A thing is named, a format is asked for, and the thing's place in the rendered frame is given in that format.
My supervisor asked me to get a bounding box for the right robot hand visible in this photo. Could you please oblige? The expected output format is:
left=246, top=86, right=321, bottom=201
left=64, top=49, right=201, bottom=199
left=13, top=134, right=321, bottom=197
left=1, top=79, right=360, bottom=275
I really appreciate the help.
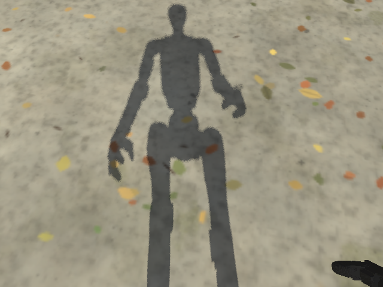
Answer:
left=332, top=260, right=383, bottom=287

